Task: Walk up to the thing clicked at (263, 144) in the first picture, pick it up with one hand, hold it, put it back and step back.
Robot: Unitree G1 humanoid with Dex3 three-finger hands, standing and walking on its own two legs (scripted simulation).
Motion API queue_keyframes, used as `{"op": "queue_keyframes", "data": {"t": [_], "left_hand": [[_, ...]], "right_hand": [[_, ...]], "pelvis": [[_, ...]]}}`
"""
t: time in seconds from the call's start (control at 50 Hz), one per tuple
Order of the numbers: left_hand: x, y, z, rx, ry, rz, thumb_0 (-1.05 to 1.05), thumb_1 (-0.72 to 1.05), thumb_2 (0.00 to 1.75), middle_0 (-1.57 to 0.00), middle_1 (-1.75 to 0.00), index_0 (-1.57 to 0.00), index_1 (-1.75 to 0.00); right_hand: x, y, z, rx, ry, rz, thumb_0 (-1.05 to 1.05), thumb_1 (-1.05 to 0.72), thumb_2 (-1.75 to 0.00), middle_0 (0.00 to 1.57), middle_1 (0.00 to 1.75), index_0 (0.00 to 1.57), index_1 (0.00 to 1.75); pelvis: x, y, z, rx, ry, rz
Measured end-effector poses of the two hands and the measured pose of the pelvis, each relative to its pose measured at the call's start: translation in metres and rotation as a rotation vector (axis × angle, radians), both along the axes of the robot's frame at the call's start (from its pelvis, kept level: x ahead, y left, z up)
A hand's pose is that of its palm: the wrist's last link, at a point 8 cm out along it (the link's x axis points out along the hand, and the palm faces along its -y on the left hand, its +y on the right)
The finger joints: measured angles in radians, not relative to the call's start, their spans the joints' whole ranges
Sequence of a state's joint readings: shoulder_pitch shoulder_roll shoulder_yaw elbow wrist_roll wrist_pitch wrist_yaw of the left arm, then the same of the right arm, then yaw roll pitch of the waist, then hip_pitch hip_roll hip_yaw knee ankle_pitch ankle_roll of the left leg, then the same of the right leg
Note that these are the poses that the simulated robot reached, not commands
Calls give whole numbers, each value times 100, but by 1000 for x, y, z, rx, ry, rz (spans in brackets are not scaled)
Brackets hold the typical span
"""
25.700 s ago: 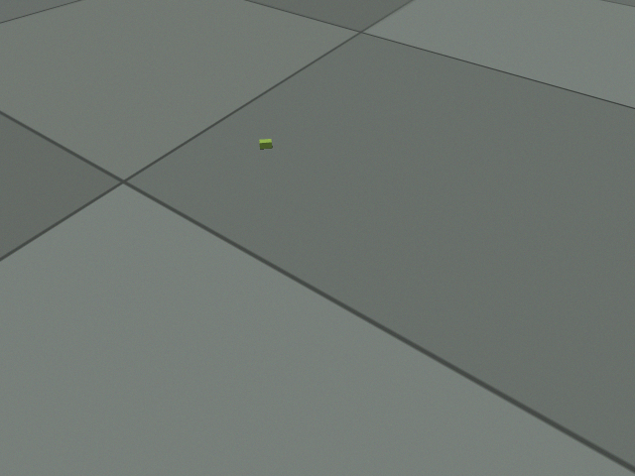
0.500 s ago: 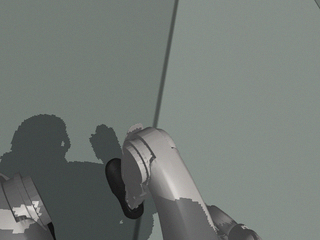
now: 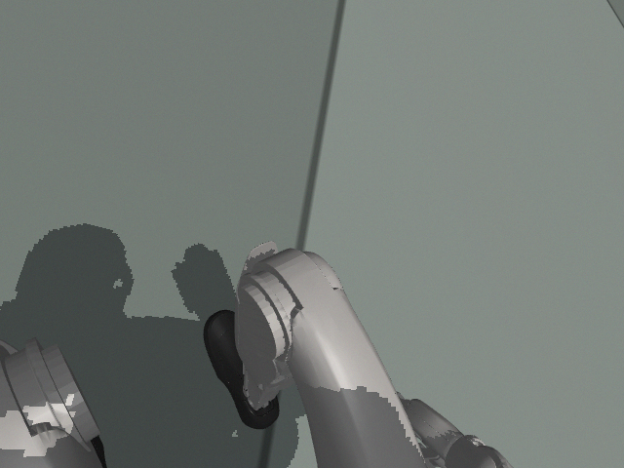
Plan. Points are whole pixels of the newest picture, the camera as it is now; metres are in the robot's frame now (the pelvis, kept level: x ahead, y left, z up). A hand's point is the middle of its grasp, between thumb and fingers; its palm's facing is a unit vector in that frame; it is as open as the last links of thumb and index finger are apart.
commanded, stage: close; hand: left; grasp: from above
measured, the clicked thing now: out of the picture +0.45 +0.39 -0.29
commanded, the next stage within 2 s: settle in 0.18 s
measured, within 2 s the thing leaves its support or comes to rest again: leaves its support in 0.50 s
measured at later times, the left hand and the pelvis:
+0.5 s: hand out of the picture +0.43 +0.38 -0.25, palm faces -0.39 -0.20 -0.90, open 7.0 cm; pelvis +0.00 +0.00 +0.00, yaw +0 degrees
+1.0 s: hand out of the picture +0.43 +0.40 -0.17, palm faces -0.45 -0.18 -0.87, open 6.4 cm; pelvis +0.00 +0.00 +0.01, yaw +4 degrees
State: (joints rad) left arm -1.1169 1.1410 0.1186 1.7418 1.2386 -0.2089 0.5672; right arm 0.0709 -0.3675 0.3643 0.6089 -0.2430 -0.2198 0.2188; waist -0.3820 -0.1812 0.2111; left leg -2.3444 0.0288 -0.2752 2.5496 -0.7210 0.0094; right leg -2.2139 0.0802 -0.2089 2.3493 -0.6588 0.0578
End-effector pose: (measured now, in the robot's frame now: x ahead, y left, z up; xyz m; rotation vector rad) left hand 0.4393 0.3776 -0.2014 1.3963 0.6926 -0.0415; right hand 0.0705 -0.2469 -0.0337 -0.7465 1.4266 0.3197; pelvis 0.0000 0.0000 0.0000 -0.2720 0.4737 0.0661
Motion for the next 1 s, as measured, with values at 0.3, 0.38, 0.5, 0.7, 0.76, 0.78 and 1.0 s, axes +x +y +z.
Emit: {"op": "queue_keyframes", "data": {"t": [0.3,0.38,0.5,0.7,0.76,0.78,1.0], "left_hand": [[-4,4,2,-22,6,-15,-5,29,26,-67,-41,-85,-41],[-4,5,2,-21,-3,-22,-5,28,24,-70,-39,-92,-40],[-1,6,7,-6,-34,-21,-8,28,23,-71,-36,-104,-39],[9,16,40,39,-77,5,-12,30,20,-72,-32,-115,-36],[10,20,55,46,-72,14,-13,30,19,-72,-31,-117,-35],[9,21,59,46,-66,17,-13,30,19,-72,-31,-118,-34],[1,21,92,22,33,-11,-15,29,18,-75,-27,-116,-29]], "right_hand": [[-5,2,-2,-6,19,-5,0,-88,-89,20,29,20,30],[-3,3,-3,-7,11,-4,0,-89,-89,20,29,20,30],[0,3,-3,-4,3,0,0,-90,-90,20,29,20,30],[12,0,-6,18,-34,-33,0,-90,-90,20,29,20,30],[18,-1,-9,34,-51,-54,0,-90,-90,20,29,20,30],[19,-2,-11,40,-56,-62,0,-90,-90,20,29,20,30],[26,-9,-20,59,-76,-139,0,-90,-90,20,29,20,30]], "pelvis": [[-1,0,0,0,-10,0],[-1,1,0,-2,-11,0],[-1,0,0,-1,-6,0],[3,0,3,5,38,6],[4,0,5,10,53,11],[4,0,6,13,58,14],[2,-3,13,44,76,38]]}}
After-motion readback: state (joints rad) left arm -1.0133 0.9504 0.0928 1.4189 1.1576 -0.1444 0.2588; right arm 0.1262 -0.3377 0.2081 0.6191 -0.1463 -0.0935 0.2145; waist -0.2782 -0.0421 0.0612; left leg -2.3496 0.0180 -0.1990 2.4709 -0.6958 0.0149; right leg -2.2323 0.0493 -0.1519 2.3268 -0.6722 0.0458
